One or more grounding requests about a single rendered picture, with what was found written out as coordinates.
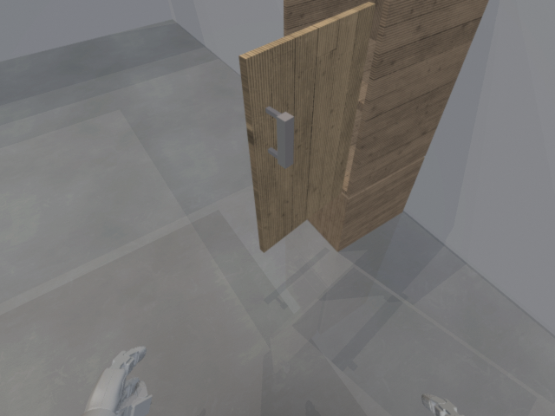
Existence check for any robot right hand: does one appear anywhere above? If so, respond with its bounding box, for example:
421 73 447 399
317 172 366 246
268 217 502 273
421 393 464 416

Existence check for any handle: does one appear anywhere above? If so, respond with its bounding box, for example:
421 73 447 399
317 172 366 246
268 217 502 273
265 106 294 169

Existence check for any robot left hand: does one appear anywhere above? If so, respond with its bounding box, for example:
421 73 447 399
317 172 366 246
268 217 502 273
84 346 153 416

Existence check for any cupboard door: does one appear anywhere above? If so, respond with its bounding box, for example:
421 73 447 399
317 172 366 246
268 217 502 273
238 2 375 253

